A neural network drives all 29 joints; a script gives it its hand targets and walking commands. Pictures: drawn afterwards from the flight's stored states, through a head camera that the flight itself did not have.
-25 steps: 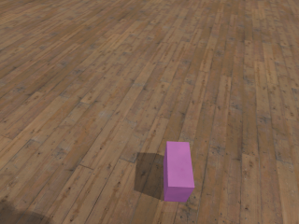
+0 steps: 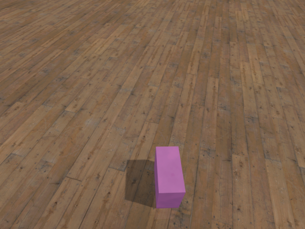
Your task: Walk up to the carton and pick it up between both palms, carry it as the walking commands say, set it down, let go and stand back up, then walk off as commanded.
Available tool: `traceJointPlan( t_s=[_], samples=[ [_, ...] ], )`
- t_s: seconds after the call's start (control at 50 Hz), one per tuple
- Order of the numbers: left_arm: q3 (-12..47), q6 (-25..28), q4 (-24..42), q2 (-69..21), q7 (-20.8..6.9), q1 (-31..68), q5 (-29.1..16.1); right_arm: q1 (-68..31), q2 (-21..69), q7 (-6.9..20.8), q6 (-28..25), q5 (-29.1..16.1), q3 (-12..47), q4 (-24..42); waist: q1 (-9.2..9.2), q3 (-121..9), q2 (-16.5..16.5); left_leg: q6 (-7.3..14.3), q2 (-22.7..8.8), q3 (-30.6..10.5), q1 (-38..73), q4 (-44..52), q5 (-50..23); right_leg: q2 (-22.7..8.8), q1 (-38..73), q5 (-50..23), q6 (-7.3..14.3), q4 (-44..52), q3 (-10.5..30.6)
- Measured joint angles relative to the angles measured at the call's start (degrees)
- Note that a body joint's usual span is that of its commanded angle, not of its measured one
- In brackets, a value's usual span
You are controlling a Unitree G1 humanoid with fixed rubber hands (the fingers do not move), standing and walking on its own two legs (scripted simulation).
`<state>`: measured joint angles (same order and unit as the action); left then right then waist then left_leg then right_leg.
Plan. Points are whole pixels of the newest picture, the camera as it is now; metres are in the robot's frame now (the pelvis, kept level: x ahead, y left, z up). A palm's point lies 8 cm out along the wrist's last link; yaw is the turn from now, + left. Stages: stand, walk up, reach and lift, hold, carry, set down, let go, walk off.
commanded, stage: walk up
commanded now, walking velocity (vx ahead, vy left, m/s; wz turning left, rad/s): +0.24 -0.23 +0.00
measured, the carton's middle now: (167, 177) +0.55 -0.12 -0.63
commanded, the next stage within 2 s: stand in 1.06 s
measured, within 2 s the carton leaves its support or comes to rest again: neither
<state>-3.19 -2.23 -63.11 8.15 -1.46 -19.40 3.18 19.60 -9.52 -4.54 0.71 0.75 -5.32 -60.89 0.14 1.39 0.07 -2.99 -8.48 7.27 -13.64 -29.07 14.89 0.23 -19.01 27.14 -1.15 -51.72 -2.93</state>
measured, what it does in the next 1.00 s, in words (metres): walks ahead: right foot, then left foot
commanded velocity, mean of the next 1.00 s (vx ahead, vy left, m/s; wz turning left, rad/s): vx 0.10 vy -0.09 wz -0.01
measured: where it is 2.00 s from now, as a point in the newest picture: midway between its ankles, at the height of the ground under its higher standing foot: outside the picture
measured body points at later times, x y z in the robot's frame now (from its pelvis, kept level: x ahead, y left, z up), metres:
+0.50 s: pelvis +0.11 -0.12 +0.01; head +0.14 -0.11 +0.46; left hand +0.02 +0.07 -0.15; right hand +0.21 -0.35 -0.14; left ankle +0.15 +0.00 -0.70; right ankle +0.06 -0.20 -0.74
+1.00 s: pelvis +0.18 -0.12 +0.00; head +0.19 -0.13 +0.45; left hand +0.18 +0.10 -0.16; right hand +0.20 -0.35 -0.16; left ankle +0.18 -0.02 -0.74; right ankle +0.06 -0.20 -0.74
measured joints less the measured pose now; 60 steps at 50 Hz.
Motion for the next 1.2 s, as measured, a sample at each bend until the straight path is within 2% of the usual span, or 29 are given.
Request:
traceJointPlan(
  t_s=[0.04,0.12,0.18,0.22,0.26,0.3,0.36,0.46,0.54,0.58,0.6,0.62,0.66,0.72,0.78,0.84,1.04,1.2],
  samples=[
    [-0.37,0.04,0.69,1.41,-0.6,0.96,0.03,1.58,-0.91,-0.26,-0.3,0.54,-0.27,-0.75,0.87,-0.02,-0.8,-1.33,-1.26,-0.44,0.96,1.26,-0.48,-1.79,-2.67,-2.33,-0.33,-0.19,0.3],
    [-0.49,0.91,3.43,3.76,-1.02,4.11,-0.82,4.51,-1.26,0.74,-0.41,0.85,-0.29,-2.18,1.86,0.76,-2.69,-3.01,-3.47,-3.05,1.45,2.87,-1.19,-4.5,-2.75,-6.23,-0.94,9.99,-0.29],
    [-0.25,2.02,5.24,5.42,-0.85,4.42,-1.54,5.84,-0.62,1.61,0.34,0.47,0.05,-2.3,1.3,0.57,-2.23,-3.07,-4.43,-3.65,1.19,1.3,0.63,-5.35,0.37,-10.56,-1.62,18.87,-2.7],
    [-0.61,2.53,4.84,4.76,-0.27,4.26,-1.45,5.6,-1.09,2.13,1.08,0.43,0.49,-1.82,0.82,0.57,-3.3,-1.94,-4.96,-5.45,-1.05,-5.06,7.08,-4.07,0.23,-12.09,-0.08,17.91,-3.79],
    [-0.43,2.47,4.89,3.16,0.16,3.01,-1.24,4.38,-1.69,2.55,1.9,0.48,0.66,-1.03,0.56,-0.36,-3.01,-0.68,-2.06,-5.69,-6.18,-17.53,13.68,-4.17,0.63,-10.77,1.27,17.85,-4.14],
    [0.23,2.47,4.79,1.41,0.46,1.4,-1.19,2.81,-2.35,3.08,1.67,0.6,0.6,0.33,0.24,-1.06,-2.48,-0.12,0.67,-3.83,-10.56,-26.46,12.08,-4.44,3.07,-11.56,1.73,21.5,-4.78],
    [1.19,3.37,3.65,-0.81,1.32,-0.89,-1.25,0.1,-3.06,3.84,0.23,0.82,1.08,2.35,-1.08,-1.52,-1.79,0.52,2.57,-0.69,-14.62,-30.73,7.03,-3.83,6.93,-12.79,2.24,27.0,-5.65],
    [2.18,4.41,1.1,-2.97,2.36,-4.38,-1.35,-5.73,-2.17,4.28,-0.34,0.47,1.46,5.37,-3.62,-1.05,-0.29,0.6,3.6,0.4,-15.76,-22.14,1.2,-1.45,10.8,-12.77,3.44,31.51,-5.93],
    [2.87,4.55,-1.36,-3.78,2.8,-5.13,-1.65,-9.96,-0.37,3.45,-0.98,-0.08,1.78,6.98,-4.45,1.04,0.69,1.49,5.34,0.28,-11.55,-9.72,0.95,-0.35,11.79,-9.29,3.69,28.61,-6.51],
    [3.13,4.68,-2.5,-4.25,2.95,-5.26,-2.21,-11.21,-0.02,3.13,-1.62,-0.47,2.16,7.2,-4.67,1.65,0.22,2.76,6.16,0.58,-7.5,-2.13,-5.42,0.07,11.56,-6.41,3.35,24.93,-6.57],
    [3.28,4.62,-2.91,-4.21,3.03,-5.08,-2.53,-11.67,0.34,2.99,-1.86,-0.5,2.17,6.9,-4.57,1.76,0.31,4.74,6.47,0.68,-6.5,-1.35,-5.37,-0.14,11.25,-4.88,3.05,22.77,-6.43],
    [3.4,4.4,-3.13,-4.0,3.14,-4.5,-2.75,-12.1,0.84,2.88,-1.87,-0.49,2.24,6.48,-4.63,1.99,0.85,5.83,7.02,0.95,-6.21,-2.13,-3.77,-0.81,10.97,-4.61,2.57,20.99,-5.9],
    [3.48,3.85,-2.97,-3.73,3.46,-3.53,-2.93,-12.38,1.75,2.64,-1.65,-0.28,2.64,5.82,-4.79,1.69,1.33,6.33,7.65,1.69,-5.33,-2.8,-1.07,-1.55,11.23,-3.54,1.73,19.61,-4.51],
    [3.45,3.47,-2.73,-3.69,3.74,-2.27,-2.76,-12.45,2.95,2.23,-0.9,-0.37,2.93,4.75,-3.85,0.38,0.68,5.75,7.64,2.98,-4.03,-2.47,0.32,-1.56,13.37,-1.95,2.44,22.6,-3.14],
    [3.44,3.46,-3.03,-3.53,4.18,-0.26,-2.85,-11.16,3.31,1.98,-0.63,-0.59,3.12,3.61,-1.93,-0.45,-1.3,5.39,7.43,2.79,-2.32,-1.35,0.47,-1.2,15.89,-3.4,2.25,25.62,-3.52],
    [3.15,3.59,-2.59,-2.63,4.89,1.55,-2.97,-9.63,2.52,2.2,-0.61,-0.56,3.0,2.33,-1.06,-0.64,-1.79,5.17,7.62,2.83,-0.77,-0.38,0.45,-1.32,17.47,-3.61,2.13,26.93,-3.42],
    [2.34,2.62,-0.97,-0.33,5.31,4.19,-3.21,-4.71,-0.14,1.6,0.22,-0.24,3.1,-0.9,1.17,1.34,0.81,4.3,7.32,2.68,1.66,1.31,-0.15,-1.11,19.43,-4.02,2.73,28.21,-3.8],
    [2.15,2.24,-0.98,-1.7,4.52,2.73,-2.78,-2.39,0.79,1.64,0.46,-0.03,3.97,-2.51,1.66,1.9,0.88,4.21,7.07,2.44,2.11,2.35,-1.39,-0.77,19.77,-5.01,3.02,28.95,-4.04]
  ],
)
